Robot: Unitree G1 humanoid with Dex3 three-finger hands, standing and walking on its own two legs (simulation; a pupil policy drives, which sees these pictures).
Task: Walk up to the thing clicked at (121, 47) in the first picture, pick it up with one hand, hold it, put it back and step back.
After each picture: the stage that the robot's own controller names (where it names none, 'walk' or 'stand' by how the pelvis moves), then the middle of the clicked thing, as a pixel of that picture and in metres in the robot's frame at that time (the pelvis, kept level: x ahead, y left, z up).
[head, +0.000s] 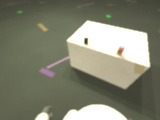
stand; (120, 50) +0.78 -0.33 -0.11
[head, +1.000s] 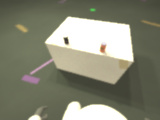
rise first; (103, 47) +0.72 -0.08 -0.08
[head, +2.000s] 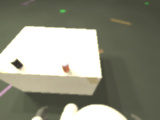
stand; (65, 66) +0.42 +0.23 -0.09
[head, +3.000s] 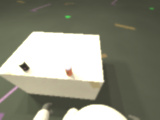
stand; (68, 70) +0.42 +0.21 -0.11
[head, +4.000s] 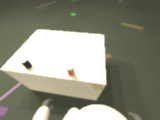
stand; (70, 70) +0.41 +0.19 -0.11
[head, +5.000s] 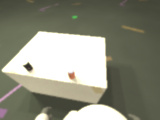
stand; (71, 73) +0.39 +0.19 -0.11
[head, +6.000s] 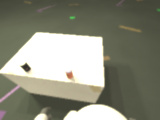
stand; (69, 72) +0.40 +0.21 -0.11
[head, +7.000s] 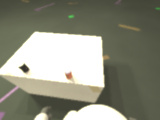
stand; (68, 73) +0.39 +0.21 -0.11
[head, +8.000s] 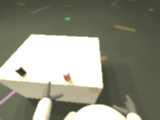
rise first; (66, 75) +0.37 +0.23 -0.11
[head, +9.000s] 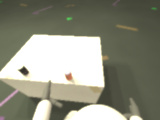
rise first; (68, 74) +0.38 +0.22 -0.11
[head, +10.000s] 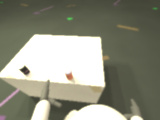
go down; (68, 74) +0.38 +0.22 -0.11
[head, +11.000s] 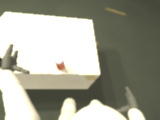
go down; (60, 63) +0.41 +0.21 -0.05
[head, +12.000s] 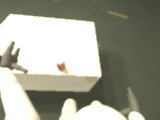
go down; (60, 64) +0.41 +0.21 -0.04
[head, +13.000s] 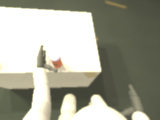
close in; (56, 60) +0.41 +0.22 -0.01
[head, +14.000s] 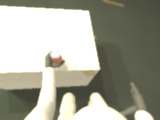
close; (57, 58) +0.42 +0.20 +0.01
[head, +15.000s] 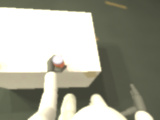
lift; (59, 63) +0.39 +0.19 +0.00
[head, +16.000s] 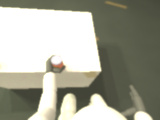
lift; (58, 63) +0.38 +0.20 +0.00
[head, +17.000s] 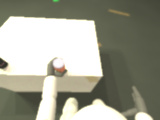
hold; (60, 67) +0.34 +0.20 +0.04
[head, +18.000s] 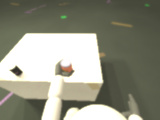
hold; (67, 67) +0.33 +0.16 +0.09
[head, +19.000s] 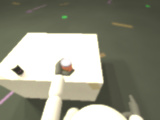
crouch; (67, 67) +0.33 +0.17 +0.09
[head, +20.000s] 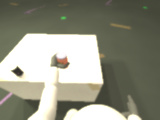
crouch; (63, 60) +0.37 +0.20 +0.11
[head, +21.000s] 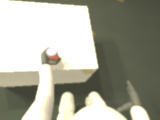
lower; (53, 56) +0.44 +0.22 -0.02
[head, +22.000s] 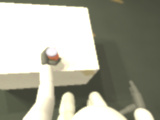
lower; (53, 56) +0.43 +0.21 +0.01
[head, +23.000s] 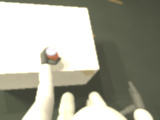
lower; (53, 55) +0.44 +0.22 +0.01
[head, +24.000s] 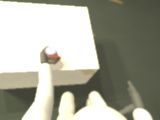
lower; (52, 55) +0.44 +0.22 +0.01
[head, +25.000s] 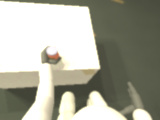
rest; (53, 55) +0.44 +0.21 +0.01
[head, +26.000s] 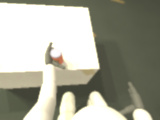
withdraw; (57, 57) +0.43 +0.19 +0.01
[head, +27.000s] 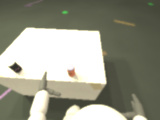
sink last; (71, 70) +0.39 +0.17 -0.05
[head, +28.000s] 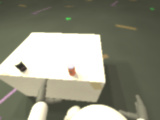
stand; (71, 69) +0.42 +0.19 -0.05
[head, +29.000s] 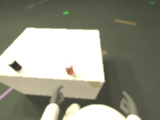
stand; (69, 68) +0.40 +0.19 -0.04
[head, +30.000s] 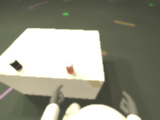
stand; (69, 67) +0.41 +0.19 -0.04
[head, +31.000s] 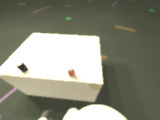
stand; (71, 70) +0.42 +0.19 -0.10
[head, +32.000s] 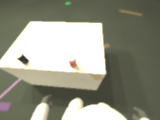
walk; (72, 61) +0.45 +0.18 -0.09
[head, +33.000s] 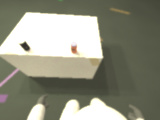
walk; (73, 47) +0.61 +0.19 -0.09
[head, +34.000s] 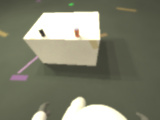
walk; (76, 32) +0.92 +0.25 -0.09
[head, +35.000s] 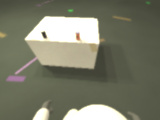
stand; (77, 35) +0.96 +0.22 -0.10
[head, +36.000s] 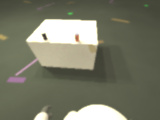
stand; (76, 37) +0.99 +0.22 -0.11
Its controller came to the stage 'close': yes
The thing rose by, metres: 0.19
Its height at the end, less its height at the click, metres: +0.00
